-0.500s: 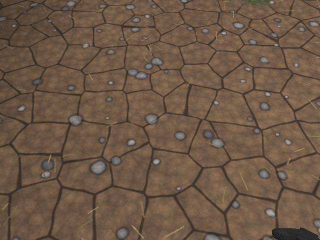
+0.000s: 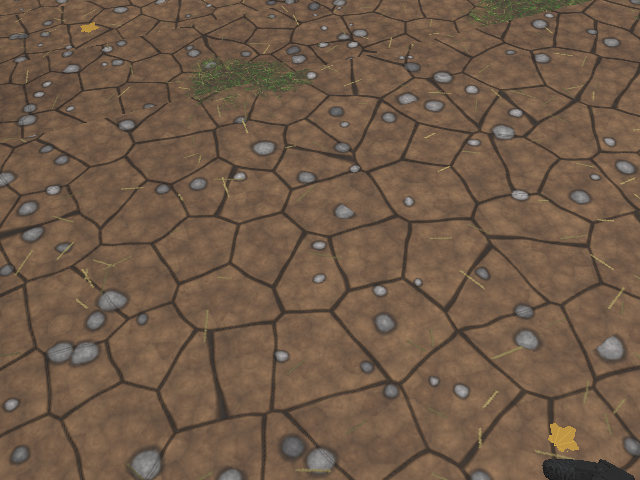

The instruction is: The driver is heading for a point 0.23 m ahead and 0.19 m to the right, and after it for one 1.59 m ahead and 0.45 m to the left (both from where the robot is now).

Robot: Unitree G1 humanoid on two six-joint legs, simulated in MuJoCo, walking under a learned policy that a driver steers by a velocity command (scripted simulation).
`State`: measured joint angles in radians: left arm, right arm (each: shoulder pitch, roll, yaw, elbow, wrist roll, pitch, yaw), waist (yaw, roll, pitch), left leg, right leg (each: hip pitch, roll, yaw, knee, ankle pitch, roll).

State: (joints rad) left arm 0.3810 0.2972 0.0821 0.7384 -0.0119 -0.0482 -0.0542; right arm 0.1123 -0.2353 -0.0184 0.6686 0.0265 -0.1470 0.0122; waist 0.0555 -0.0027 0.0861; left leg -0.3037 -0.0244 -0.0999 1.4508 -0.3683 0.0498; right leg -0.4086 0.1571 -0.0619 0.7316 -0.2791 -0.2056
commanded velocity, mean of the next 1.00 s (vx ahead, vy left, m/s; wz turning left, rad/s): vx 0.35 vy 0.00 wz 0.31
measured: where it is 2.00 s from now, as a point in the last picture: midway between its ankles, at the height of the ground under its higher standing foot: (332, 457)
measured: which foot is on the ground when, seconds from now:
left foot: up 0.00-0.30, down 0.32-0.84, up 0.86-1.00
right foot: down 0.00-0.32, up 0.34-0.82, down 0.84-1.00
